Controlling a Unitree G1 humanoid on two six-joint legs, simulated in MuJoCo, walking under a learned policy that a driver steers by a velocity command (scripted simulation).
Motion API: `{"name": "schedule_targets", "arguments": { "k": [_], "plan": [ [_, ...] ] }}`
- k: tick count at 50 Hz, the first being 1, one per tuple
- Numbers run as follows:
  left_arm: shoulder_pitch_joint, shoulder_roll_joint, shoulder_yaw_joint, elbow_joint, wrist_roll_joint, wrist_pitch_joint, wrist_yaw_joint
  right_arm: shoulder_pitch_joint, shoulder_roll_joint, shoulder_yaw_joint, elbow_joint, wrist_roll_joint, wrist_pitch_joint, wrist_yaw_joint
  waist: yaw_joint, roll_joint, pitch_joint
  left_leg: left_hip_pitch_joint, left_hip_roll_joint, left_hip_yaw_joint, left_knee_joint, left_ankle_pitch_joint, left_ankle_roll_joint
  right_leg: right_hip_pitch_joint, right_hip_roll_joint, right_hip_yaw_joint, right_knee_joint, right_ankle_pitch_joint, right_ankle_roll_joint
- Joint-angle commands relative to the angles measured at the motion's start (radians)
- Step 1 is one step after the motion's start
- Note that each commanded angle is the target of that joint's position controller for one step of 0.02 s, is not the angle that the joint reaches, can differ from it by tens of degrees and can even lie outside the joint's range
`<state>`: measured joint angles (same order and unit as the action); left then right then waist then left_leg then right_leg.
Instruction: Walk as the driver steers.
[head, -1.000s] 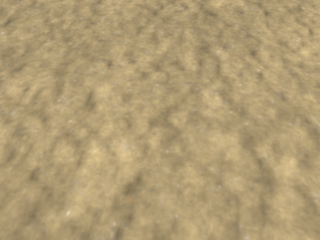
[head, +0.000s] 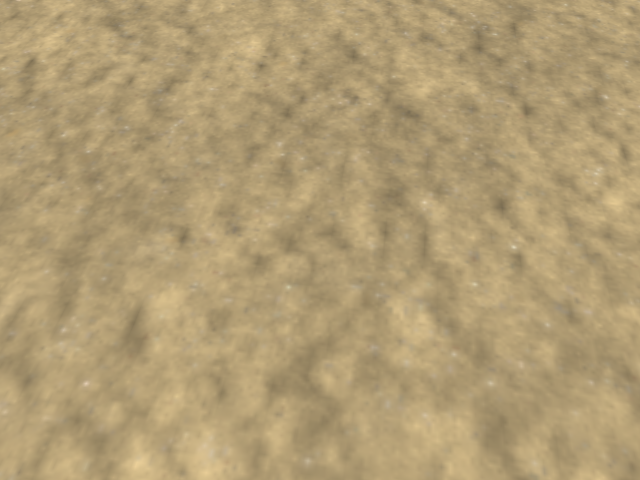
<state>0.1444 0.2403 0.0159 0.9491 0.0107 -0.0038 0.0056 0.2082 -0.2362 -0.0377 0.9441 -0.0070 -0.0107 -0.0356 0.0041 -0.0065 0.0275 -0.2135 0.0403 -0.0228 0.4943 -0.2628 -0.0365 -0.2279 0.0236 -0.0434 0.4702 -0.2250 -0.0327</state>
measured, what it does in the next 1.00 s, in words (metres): steps on the spot: left foot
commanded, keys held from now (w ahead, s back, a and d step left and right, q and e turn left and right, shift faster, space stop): no key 0.60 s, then w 0.20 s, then w+e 0.20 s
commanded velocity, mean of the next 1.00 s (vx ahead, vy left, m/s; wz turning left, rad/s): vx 0.11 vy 0.00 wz -0.04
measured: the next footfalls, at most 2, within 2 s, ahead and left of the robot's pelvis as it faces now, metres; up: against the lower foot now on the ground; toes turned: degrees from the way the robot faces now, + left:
left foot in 0.90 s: +0.09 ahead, +0.15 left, +0.00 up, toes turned +2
right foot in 1.38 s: +0.40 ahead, -0.11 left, +0.00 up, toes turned -19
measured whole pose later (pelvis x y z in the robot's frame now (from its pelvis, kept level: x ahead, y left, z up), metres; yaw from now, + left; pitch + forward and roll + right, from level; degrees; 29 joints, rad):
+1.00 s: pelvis +0.08 +0.05 +0.00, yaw -3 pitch +1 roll -1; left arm 0.27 0.27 0.06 1.05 -0.05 -0.04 0.01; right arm 0.33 -0.22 -0.06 1.09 0.00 -0.11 -0.01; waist -0.02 -0.04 -0.03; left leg -0.19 0.02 0.09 0.50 -0.33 0.03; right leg -0.42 0.01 0.07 1.00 -0.39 -0.07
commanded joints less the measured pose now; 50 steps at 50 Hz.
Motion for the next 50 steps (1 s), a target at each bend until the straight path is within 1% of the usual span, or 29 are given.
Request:
{"name": "schedule_targets", "arguments": {
  "k": [1, 7, 15, 30, 31, 32, 33, 34, 35, 36, 37, 38, 39, 40, 41, 42, 43, 44, 45, 46, 47, 48, 49, 50],
  "plan": [
    [-0.013, 0.103, 0.023, -0.024, -0.005, -0.005, 0.005, 0.009, -0.124, -0.023, -0.018, 0.002, -0.008, -0.006, -0.001, 0.033, -0.059, 0.022, 0.03, -0.028, -0.065, 0.241, 0.032, 0.048, -0.059, 0.056, -0.055, 0.187, -0.021],
    [-0.011, 0.107, 0.024, 0.019, -0.007, 0.004, 0.012, 0.002, -0.117, -0.02, 0.022, 0.003, 0.0, -0.009, 0.0, 0.008, -0.048, 0.03, 0.018, -0.016, -0.072, 0.241, 0.033, 0.063, -0.062, 0.057, -0.055, 0.21, -0.016],
    [-0.009, 0.11, 0.023, 0.063, -0.008, 0.006, 0.019, -0.003, -0.104, -0.017, 0.069, 0.002, 0.008, -0.012, -0.001, 0.008, -0.027, 0.032, 0.007, -0.003, -0.09, 0.196, 0.029, 0.059, -0.065, 0.062, -0.07, 0.176, -0.015],
    [0.015, 0.096, 0.018, 0.109, -0.008, 0.003, 0.024, 0.026, -0.083, -0.009, 0.135, 0.001, 0.009, -0.019, -0.001, 0.005, 0.004, 0.012, -0.001, 0.01, -0.112, 0.11, 0.02, 0.035, -0.068, 0.077, -0.112, 0.059, -0.02],
    [0.035, 0.093, 0.018, 0.119, -0.009, 0.005, 0.025, 0.047, -0.072, -0.007, 0.148, 0.003, 0.009, -0.02, 0.0, -0.004, -0.018, 0.017, -0.015, 0.028, -0.103, 0.025, 0.021, 0.043, -0.062, 0.076, -0.126, -0.064, -0.024],
    [0.044, 0.112, 0.025, 0.122, -0.016, 0.008, 0.028, 0.051, -0.072, -0.008, 0.151, 0.008, 0.01, -0.022, 0.005, -0.023, -0.005, -0.012, -0.042, 0.058, -0.061, -0.093, 0.027, 0.032, -0.063, 0.089, -0.14, -0.238, -0.04],
    [0.058, 0.14, 0.036, 0.122, -0.023, 0.01, 0.03, 0.044, -0.074, -0.01, 0.143, 0.011, 0.008, -0.023, 0.012, -0.058, 0.018, -0.064, -0.063, 0.085, -0.001, -0.196, 0.036, 0.011, -0.093, 0.138, -0.17, -0.415, -0.067],
    [0.086, 0.161, 0.044, 0.122, -0.027, 0.007, 0.03, 0.024, -0.071, -0.009, 0.128, 0.01, 0.001, -0.022, 0.027, -0.1, 0.048, -0.14, -0.07, 0.1, 0.079, -0.239, 0.043, 0.006, -0.162, 0.233, -0.228, -0.557, -0.106],
    [0.121, 0.188, 0.054, 0.126, -0.03, 0.0, 0.03, 0.007, -0.058, -0.007, 0.112, 0.013, -0.011, -0.018, 0.038, -0.156, 0.061, -0.198, -0.06, 0.105, 0.187, -0.216, 0.05, 0.016, -0.258, 0.365, -0.295, -0.642, -0.158],
    [0.143, 0.204, 0.063, 0.128, -0.03, -0.011, 0.032, -0.009, -0.054, -0.007, 0.102, 0.016, -0.023, -0.01, 0.046, -0.175, 0.082, -0.224, -0.023, 0.068, 0.288, -0.2, 0.062, -0.011, -0.332, 0.471, -0.343, -0.644, -0.207],
    [0.144, 0.196, 0.065, 0.122, -0.023, -0.023, 0.032, -0.019, -0.063, -0.013, 0.095, 0.022, -0.034, -0.002, 0.044, -0.161, 0.095, -0.278, 0.006, 0.034, 0.384, -0.238, 0.074, -0.003, -0.37, 0.518, -0.363, -0.6, -0.232],
    [0.133, 0.188, 0.065, 0.112, -0.022, -0.036, 0.03, -0.016, -0.065, -0.016, 0.091, 0.029, -0.043, 0.005, 0.034, -0.145, 0.095, -0.33, 0.032, 0.008, 0.441, -0.278, 0.085, 0.023, -0.389, 0.53, -0.363, -0.553, -0.237],
    [0.108, 0.176, 0.064, 0.096, -0.03, -0.045, 0.029, -0.01, -0.068, -0.02, 0.088, 0.035, -0.052, 0.011, 0.017, -0.12, 0.087, -0.345, 0.054, -0.006, 0.42, -0.28, 0.097, 0.042, -0.38, 0.498, -0.357, -0.497, -0.219],
    [0.08, 0.169, 0.063, 0.081, -0.039, -0.051, 0.028, -0.007, -0.068, -0.022, 0.088, 0.038, -0.061, 0.014, 0.002, -0.106, 0.077, -0.311, 0.061, -0.001, 0.335, -0.257, 0.104, 0.039, -0.348, 0.431, -0.349, -0.427, -0.188],
    [0.054, 0.167, 0.063, 0.07, -0.048, -0.05, 0.026, 0.002, -0.063, -0.025, 0.094, 0.034, -0.069, 0.015, -0.015, -0.096, 0.064, -0.211, 0.043, 0.025, 0.218, -0.218, 0.105, -0.009, -0.295, 0.358, -0.332, -0.353, -0.161],
    [0.029, 0.173, 0.064, 0.062, -0.055, -0.043, 0.023, 0.045, -0.049, -0.027, 0.114, 0.029, -0.076, 0.016, -0.046, -0.091, 0.048, -0.076, 0.006, 0.071, 0.093, -0.133, 0.099, -0.078, -0.237, 0.281, -0.296, -0.302, -0.145],
    [0.025, 0.175, 0.066, 0.059, -0.059, -0.033, 0.021, 0.118, -0.039, -0.032, 0.149, 0.025, -0.079, 0.018, -0.077, -0.08, 0.03, 0.068, -0.042, 0.126, -0.011, -0.004, 0.085, -0.15, -0.191, 0.229, -0.241, -0.289, -0.139],
    [0.032, 0.158, 0.061, 0.054, -0.058, -0.026, 0.019, 0.192, -0.043, -0.039, 0.18, 0.022, -0.076, 0.018, -0.099, -0.059, 0.026, 0.178, -0.068, 0.136, -0.057, 0.039, 0.069, -0.218, -0.15, 0.202, -0.169, -0.288, -0.126],
    [0.014, 0.105, 0.047, 0.042, -0.053, -0.028, 0.014, 0.281, -0.064, -0.046, 0.197, 0.021, -0.073, 0.016, -0.13, 0.023, 0.005, 0.303, 0.013, 0.029, -0.104, -0.007, 0.076, -0.324, -0.098, 0.161, -0.008, -0.26, -0.091],
    [0.009, 0.009, 0.025, 0.026, -0.033, -0.037, 0.003, 0.378, -0.125, -0.054, 0.192, 0.015, -0.07, 0.006, -0.147, 0.256, -0.063, 0.393, 0.236, -0.254, -0.212, -0.134, 0.116, -0.433, -0.01, 0.048, 0.362, -0.285, -0.024],
    [0.018, 0.027, 0.034, -0.004, -0.052, -0.051, 0.008, 0.408, -0.208, -0.063, 0.193, -0.008, -0.083, 0.016, -0.136, 0.321, -0.028, 0.327, 0.402, -0.582, -0.338, -0.407, 0.251, -0.579, 0.025, 0.123, 0.565, -0.35, -0.035],
    [-0.01, 0.081, 0.044, -0.016, -0.07, -0.063, 0.007, 0.317, -0.159, -0.048, 0.171, -0.002, -0.101, 0.019, -0.094, 0.196, 0.071, 0.267, 0.406, -0.588, -0.37, -0.532, 0.262, -0.663, -0.044, 0.188, 0.682, -0.267, -0.051],
    [0.001, 0.1, 0.05, -0.011, -0.073, -0.071, 0.001, 0.23, -0.116, -0.035, 0.145, 0.01, -0.112, 0.021, -0.059, 0.151, 0.121, 0.249, 0.361, -0.48, -0.374, -0.448, 0.215, -0.704, -0.066, 0.207, 0.705, -0.155, -0.063],
    [0.033, 0.094, 0.054, 0.011, -0.063, -0.073, 0.0, 0.175, -0.102, -0.027, 0.127, 0.013, -0.116, 0.026, -0.033, 0.125, 0.112, 0.236, 0.313, -0.353, -0.372, -0.294, 0.173, -0.675, -0.084, 0.207, 0.694, -0.074, -0.063]
  ]
}}
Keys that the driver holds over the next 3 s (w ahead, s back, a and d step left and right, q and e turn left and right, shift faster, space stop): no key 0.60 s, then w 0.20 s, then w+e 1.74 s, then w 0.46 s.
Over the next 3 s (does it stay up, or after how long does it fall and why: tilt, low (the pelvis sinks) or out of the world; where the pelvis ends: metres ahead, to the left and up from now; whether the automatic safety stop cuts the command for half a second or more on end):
stays up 0.97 -0.52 -0.01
